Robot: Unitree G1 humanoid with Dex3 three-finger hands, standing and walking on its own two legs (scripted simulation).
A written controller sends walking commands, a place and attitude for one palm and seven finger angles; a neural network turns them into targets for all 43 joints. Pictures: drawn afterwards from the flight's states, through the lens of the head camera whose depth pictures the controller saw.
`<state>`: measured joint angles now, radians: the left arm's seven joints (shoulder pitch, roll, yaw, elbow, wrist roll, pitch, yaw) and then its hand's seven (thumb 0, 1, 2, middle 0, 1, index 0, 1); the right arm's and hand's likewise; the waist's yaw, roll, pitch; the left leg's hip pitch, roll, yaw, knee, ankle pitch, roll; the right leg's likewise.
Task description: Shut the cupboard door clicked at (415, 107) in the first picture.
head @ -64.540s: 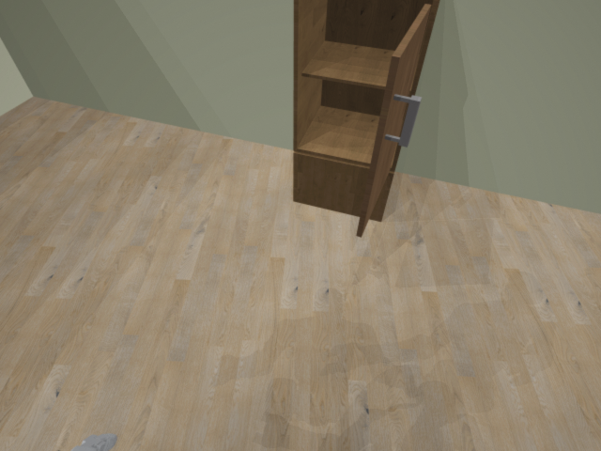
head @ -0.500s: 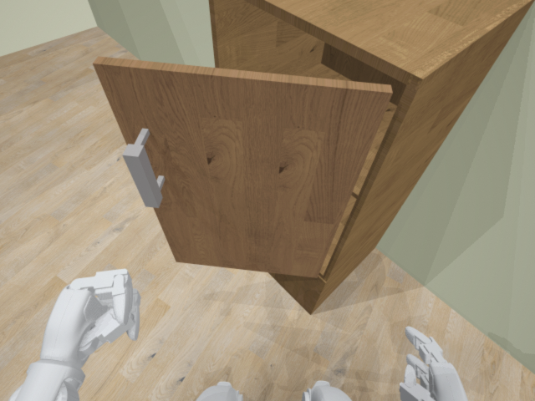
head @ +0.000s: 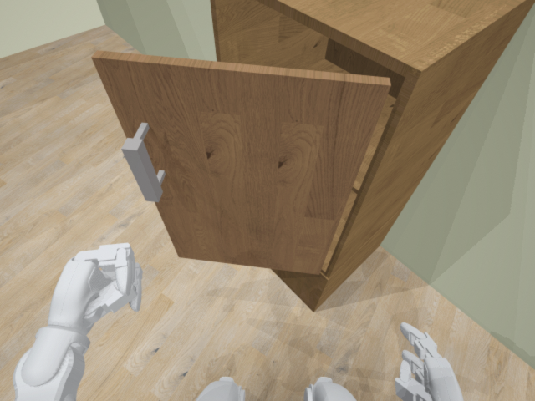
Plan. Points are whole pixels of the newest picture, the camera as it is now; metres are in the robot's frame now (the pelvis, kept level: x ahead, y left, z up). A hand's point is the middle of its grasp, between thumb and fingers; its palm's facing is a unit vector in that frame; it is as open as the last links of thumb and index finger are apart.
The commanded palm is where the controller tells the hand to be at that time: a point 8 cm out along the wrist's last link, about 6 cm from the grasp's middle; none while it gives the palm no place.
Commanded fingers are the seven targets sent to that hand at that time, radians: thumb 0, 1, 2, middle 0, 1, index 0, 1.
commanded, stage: bring the fist close to the handle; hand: left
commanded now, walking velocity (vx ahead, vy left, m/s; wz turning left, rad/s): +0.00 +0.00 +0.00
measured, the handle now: (148, 163) +0.47 +0.23 +0.06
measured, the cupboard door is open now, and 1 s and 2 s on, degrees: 40 40 31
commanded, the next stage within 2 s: push the door shut along its arc in 1.12 s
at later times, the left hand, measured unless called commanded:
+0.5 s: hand (134, 242) +0.32 +0.21 +0.06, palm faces -0.06 -1.00 -0.05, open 3.1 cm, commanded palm +0.31 +0.26 +0.06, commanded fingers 0.00 0.90 0.90 -1.30 -1.50 -1.30 -1.50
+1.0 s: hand (143, 216) +0.37 +0.21 +0.06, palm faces -0.06 -1.00 -0.04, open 3.1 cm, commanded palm +0.34 +0.26 +0.06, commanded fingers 0.00 0.90 0.90 -1.30 -1.50 -1.30 -1.50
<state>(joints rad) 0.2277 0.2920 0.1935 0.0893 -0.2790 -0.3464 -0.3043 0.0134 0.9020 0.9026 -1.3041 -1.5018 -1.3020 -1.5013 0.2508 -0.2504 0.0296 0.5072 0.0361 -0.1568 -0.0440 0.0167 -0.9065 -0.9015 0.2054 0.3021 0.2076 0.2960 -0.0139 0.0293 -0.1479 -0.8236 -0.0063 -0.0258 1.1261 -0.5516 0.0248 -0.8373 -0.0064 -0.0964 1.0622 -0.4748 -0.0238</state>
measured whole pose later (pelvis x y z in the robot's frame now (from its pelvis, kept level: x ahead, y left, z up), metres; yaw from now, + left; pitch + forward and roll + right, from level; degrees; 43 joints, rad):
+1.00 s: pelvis +0.00 +0.01 +0.01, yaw -2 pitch +16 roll -2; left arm -0.26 0.35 0.30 0.61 -0.25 -0.38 -0.34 0.01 0.90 0.90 -1.30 -1.50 -1.30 -1.50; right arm 0.32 -0.26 0.01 0.57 0.04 -0.05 -0.03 0.01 -0.91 -0.90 0.20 0.30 0.21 0.30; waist -0.06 0.01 -0.12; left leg -0.81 0.00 0.02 1.04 -0.51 0.04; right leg -0.85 0.00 -0.05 0.99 -0.42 -0.01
